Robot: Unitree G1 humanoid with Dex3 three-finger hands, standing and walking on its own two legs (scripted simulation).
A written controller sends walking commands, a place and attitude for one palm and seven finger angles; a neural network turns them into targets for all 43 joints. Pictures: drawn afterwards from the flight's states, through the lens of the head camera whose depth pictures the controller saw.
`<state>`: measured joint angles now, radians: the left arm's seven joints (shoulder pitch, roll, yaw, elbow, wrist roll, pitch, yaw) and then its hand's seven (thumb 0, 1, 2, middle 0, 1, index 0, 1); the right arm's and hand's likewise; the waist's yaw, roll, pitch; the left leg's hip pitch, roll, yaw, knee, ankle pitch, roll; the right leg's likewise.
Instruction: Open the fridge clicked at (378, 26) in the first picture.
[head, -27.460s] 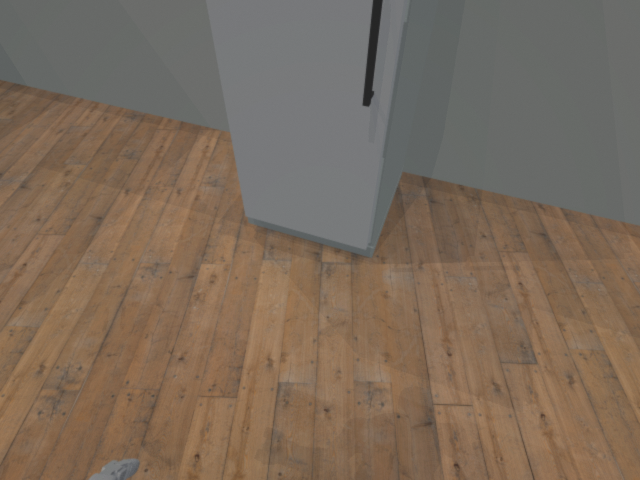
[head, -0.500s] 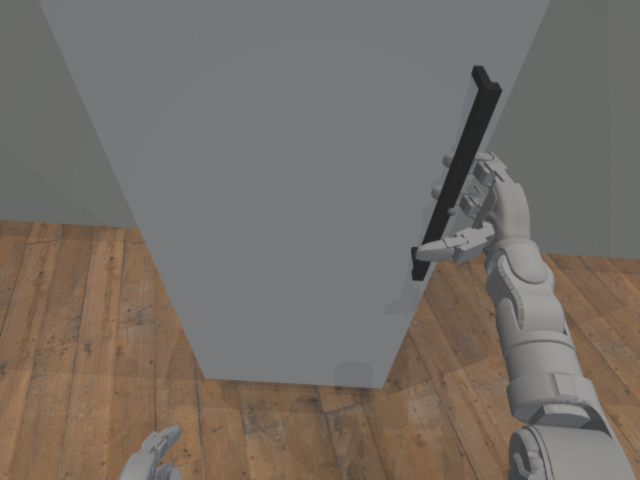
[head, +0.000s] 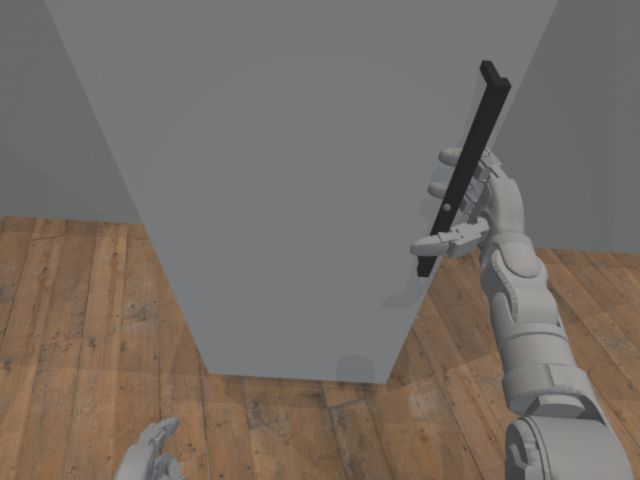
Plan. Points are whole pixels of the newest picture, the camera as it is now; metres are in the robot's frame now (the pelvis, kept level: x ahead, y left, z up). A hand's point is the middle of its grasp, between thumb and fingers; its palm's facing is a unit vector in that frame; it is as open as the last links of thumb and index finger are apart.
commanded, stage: slide the fingers in behind the handle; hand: right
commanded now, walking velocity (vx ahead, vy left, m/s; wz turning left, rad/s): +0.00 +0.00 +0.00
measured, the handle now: (449, 189) +0.48 -0.13 +0.12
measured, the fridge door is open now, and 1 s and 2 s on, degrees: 0 0 0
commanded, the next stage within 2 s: grip the handle and tug to test in 0.38 s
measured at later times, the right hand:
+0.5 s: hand (450, 206) +0.42 -0.12 +0.15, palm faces -0.04 +1.00 +0.00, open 14.0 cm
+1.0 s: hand (458, 207) +0.42 -0.13 +0.15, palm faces -0.03 +1.00 +0.00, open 8.4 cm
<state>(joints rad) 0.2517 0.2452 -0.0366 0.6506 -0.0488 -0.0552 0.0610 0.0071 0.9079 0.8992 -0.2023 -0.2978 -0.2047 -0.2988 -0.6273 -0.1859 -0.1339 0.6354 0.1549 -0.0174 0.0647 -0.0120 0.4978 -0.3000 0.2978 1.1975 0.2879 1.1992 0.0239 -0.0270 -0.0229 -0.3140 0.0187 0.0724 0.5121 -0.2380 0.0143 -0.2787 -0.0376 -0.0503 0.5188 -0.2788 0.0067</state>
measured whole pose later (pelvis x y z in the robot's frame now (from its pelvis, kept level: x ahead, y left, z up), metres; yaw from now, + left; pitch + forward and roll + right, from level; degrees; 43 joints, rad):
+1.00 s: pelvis +0.01 -0.01 +0.00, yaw +0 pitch +2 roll +0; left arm 0.26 0.23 -0.03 0.65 -0.05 -0.05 0.05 0.01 0.91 0.90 -0.20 -0.30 -0.21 -0.30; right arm -0.59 -0.17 -0.11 0.57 0.15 0.01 0.04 0.00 -0.32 -0.65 0.35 1.30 0.34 1.30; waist 0.01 -0.03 -0.03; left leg -0.30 0.03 0.06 0.50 -0.24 0.00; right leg -0.27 -0.02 -0.06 0.52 -0.29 -0.01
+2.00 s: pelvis +0.03 -0.01 +0.00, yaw +2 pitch +2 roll +0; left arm 0.24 0.24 -0.03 0.60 -0.04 0.00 0.05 0.01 0.91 0.90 -0.20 -0.30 -0.20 -0.30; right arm -0.40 -0.17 -0.14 0.31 0.17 0.10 0.08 0.01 -0.68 -0.75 0.28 1.32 0.27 1.31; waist 0.02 -0.03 -0.05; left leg -0.24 0.01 0.04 0.47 -0.26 0.00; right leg -0.19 -0.04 -0.08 0.47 -0.31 0.00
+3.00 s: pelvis +0.00 +0.01 +0.00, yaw -2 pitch +0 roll -1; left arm 0.15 0.17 -0.06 0.48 0.03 0.09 0.04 0.01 0.91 0.90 -0.20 -0.30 -0.21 -0.30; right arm 0.31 -0.15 0.12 -0.42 0.02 -0.04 -0.07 -0.04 -0.60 -0.81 0.36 1.32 0.22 1.27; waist 0.01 -0.07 0.00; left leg -0.26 0.02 0.06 0.49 -0.24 0.02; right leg -0.22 -0.02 0.00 0.46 -0.23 0.02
